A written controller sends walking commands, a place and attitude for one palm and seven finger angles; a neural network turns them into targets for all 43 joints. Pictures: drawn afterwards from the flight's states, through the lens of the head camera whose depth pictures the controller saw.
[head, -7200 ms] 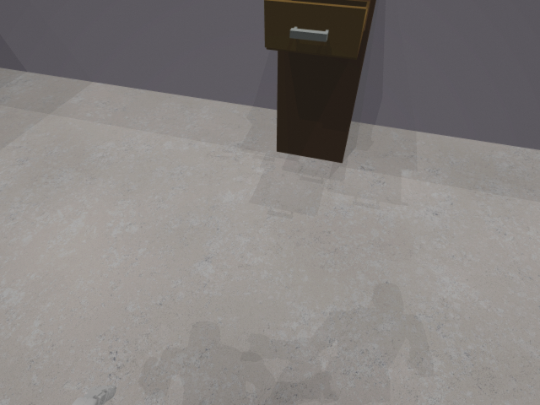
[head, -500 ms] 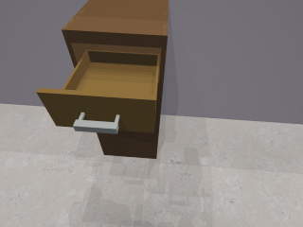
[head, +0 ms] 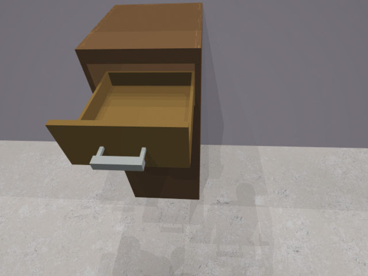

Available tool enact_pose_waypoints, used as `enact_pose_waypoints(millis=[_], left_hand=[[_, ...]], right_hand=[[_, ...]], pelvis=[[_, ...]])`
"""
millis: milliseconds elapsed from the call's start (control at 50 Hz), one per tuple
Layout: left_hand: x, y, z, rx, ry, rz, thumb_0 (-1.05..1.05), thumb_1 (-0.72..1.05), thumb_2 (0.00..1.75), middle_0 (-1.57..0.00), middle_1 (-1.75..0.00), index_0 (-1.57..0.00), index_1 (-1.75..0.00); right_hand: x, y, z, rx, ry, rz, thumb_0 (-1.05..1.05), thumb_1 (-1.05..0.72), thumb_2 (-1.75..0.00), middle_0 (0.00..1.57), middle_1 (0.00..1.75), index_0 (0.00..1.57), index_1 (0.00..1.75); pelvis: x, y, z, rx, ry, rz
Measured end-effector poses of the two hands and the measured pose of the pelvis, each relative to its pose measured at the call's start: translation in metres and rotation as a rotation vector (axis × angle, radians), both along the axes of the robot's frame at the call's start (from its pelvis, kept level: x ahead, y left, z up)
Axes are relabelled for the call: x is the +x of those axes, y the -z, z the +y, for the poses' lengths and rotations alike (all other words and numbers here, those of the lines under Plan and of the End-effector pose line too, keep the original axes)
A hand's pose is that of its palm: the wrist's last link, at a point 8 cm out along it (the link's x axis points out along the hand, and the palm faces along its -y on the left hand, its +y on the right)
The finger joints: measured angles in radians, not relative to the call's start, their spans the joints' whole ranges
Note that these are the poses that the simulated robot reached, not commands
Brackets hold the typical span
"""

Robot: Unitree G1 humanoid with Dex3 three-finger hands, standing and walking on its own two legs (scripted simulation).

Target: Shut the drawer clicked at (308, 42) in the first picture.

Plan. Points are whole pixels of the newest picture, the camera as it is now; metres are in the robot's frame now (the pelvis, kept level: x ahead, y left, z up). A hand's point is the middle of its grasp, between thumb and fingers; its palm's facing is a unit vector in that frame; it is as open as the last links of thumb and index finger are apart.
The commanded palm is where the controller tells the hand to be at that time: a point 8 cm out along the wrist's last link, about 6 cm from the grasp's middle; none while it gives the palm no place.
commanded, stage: look again from close up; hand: left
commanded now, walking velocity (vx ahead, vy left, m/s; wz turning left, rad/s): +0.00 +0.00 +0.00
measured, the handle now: (120, 156) +0.39 +0.19 +0.04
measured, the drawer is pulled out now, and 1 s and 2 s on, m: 0.29 0.29 0.29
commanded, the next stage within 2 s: shuffle to correct the standing spot in 0.24 s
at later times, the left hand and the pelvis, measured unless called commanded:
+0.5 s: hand out of the picture +0.00 +0.14 -0.17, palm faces +0.03 -0.98 -0.19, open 7.3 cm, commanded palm none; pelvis +0.01 -0.03 +0.00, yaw +0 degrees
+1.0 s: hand out of the picture +0.07 +0.15 -0.18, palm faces +0.08 -0.98 -0.19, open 7.4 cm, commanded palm none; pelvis +0.08 -0.02 +0.00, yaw +1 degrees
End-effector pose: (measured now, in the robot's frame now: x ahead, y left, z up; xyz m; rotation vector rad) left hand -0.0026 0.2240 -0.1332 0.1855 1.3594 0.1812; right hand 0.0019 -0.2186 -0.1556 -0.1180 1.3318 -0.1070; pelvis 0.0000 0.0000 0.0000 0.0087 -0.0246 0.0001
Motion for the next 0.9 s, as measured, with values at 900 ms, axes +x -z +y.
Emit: enact_pose_waypoints(millis=[900], left_hand=[[0.056, 0.013, -0.029, -0.027, -0.076, -0.003, 0.0, 0.91, 0.9, -0.2, -0.29, -0.2, -0.3]], right_hand=[[0.033, 0.009, -0.014, 0.014, -0.01, 0.184, 0.01, -0.91, -0.9, 0.2, 0.3, 0.2, 0.29]], pelvis=[[0.072, 0.011, -0.024, 0.001, -0.029, 0.015]])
